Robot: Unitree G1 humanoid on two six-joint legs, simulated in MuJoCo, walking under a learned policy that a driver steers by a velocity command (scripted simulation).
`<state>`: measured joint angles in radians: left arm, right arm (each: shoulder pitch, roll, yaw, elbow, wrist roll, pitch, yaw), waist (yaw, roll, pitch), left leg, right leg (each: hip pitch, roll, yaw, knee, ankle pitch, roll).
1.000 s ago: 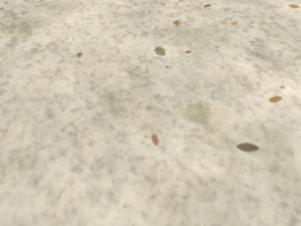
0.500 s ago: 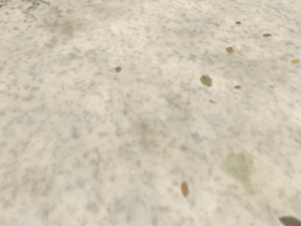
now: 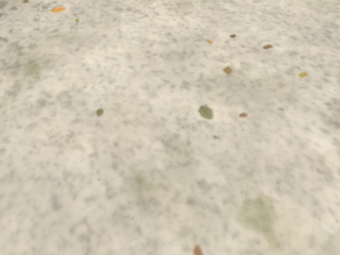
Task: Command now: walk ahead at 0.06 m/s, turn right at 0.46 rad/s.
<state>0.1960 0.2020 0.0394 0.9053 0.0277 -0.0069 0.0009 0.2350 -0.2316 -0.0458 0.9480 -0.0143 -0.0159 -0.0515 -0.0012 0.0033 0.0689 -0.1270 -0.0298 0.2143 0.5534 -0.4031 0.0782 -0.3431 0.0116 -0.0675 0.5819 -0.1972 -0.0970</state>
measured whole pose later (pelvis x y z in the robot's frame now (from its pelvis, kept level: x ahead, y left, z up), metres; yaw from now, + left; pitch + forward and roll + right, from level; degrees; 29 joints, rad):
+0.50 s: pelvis +0.00 +0.03 +0.01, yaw -18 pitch +1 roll +0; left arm 0.19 0.29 0.10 0.85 0.01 0.06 0.00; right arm 0.18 -0.25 -0.04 0.80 -0.01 0.02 -0.06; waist 0.02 -0.04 0.04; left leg -0.25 -0.04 -0.03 0.49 -0.25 0.03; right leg -0.39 0.15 0.19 0.55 -0.25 -0.03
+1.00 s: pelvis +0.01 +0.01 +0.02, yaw -29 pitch -1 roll +0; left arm 0.24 0.24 0.03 0.87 0.03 0.00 -0.01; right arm 0.30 -0.29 -0.06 0.84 -0.03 0.02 0.02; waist -0.02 0.05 0.01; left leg -0.34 0.04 0.06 0.83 -0.43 0.04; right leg -0.10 0.06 0.00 0.40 -0.29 -0.07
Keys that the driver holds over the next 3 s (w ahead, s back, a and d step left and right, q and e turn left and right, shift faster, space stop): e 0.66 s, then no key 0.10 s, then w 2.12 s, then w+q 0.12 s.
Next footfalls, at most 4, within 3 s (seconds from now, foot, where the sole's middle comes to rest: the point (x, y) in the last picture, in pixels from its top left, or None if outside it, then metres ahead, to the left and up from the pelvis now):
0.46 left None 0.07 0.12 -0.76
0.92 right None -0.04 -0.06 -0.76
1.38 left None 0.35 -0.05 -0.76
1.92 right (275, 236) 0.53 -0.36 -0.76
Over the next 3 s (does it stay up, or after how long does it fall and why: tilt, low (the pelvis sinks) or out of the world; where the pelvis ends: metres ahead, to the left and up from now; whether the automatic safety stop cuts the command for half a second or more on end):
stays up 0.94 -0.48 0.00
